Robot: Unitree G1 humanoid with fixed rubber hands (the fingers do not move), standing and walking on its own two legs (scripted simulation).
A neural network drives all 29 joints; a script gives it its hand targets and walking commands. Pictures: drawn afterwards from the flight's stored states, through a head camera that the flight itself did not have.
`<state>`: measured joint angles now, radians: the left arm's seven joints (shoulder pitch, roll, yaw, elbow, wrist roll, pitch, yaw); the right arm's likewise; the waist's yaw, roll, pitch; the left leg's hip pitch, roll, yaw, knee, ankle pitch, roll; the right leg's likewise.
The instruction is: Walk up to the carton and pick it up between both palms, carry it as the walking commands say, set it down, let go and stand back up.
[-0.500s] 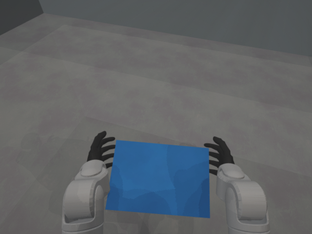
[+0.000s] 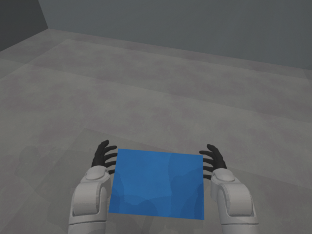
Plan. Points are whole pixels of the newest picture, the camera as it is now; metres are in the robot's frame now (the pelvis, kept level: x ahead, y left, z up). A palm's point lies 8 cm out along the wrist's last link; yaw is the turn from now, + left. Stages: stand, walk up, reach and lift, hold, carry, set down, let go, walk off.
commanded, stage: carry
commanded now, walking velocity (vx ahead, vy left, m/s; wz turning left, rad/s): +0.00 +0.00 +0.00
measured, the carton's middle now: (156, 184) +0.29 +0.02 -0.05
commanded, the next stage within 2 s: none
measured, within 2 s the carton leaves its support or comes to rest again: neither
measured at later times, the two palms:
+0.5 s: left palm (100, 173) +0.28 +0.16 +0.05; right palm (218, 175) +0.27 -0.13 +0.05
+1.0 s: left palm (99, 173) +0.28 +0.16 +0.04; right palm (216, 176) +0.27 -0.13 +0.04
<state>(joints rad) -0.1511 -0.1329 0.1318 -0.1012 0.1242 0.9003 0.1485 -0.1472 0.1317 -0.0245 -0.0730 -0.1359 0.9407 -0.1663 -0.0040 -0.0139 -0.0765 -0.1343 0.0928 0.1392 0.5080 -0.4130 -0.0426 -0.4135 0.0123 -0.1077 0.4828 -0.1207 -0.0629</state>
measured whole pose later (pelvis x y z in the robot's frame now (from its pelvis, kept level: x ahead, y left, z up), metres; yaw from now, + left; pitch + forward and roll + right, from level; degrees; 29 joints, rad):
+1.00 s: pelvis +0.00 +0.00 +0.00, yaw +0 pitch +2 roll -1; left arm -0.15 -0.13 0.16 0.01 0.13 0.77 0.12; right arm -0.15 0.13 -0.05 0.06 -0.15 0.80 -0.13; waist 0.00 -0.02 -0.08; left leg -0.13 0.09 0.14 0.52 -0.42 -0.04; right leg -0.41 0.01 -0.11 0.48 -0.12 -0.06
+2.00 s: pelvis +0.00 +0.02 +0.00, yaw +0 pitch +2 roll -2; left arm -0.14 -0.13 0.15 0.02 0.14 0.77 0.11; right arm -0.15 0.13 -0.05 0.06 -0.17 0.80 -0.12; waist 0.00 -0.02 -0.08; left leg -0.13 0.09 0.14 0.54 -0.44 -0.03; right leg -0.40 0.01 -0.11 0.48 -0.13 -0.04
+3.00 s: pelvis +0.01 +0.02 +0.00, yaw +0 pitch +3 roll -2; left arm -0.10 -0.13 0.08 -0.19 0.14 0.89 0.12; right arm -0.12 0.13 -0.04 -0.14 -0.13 0.91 -0.15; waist 0.00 -0.01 -0.09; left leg -0.13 0.09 0.14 0.54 -0.46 -0.01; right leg -0.40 0.01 -0.11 0.50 -0.16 -0.04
